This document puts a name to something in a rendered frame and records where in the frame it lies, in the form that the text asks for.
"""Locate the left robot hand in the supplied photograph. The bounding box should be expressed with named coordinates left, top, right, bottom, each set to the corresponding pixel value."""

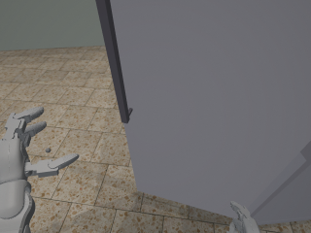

left=0, top=106, right=80, bottom=184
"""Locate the left robot forearm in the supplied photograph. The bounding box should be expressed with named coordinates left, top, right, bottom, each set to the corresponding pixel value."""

left=0, top=180, right=36, bottom=233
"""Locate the right robot hand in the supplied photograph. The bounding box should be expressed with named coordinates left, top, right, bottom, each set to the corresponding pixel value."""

left=226, top=201, right=261, bottom=233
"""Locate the fridge door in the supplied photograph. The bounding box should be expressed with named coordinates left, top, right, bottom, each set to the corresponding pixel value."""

left=110, top=0, right=311, bottom=218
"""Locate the handle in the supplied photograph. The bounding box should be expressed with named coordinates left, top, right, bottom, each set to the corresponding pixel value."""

left=95, top=0, right=133, bottom=124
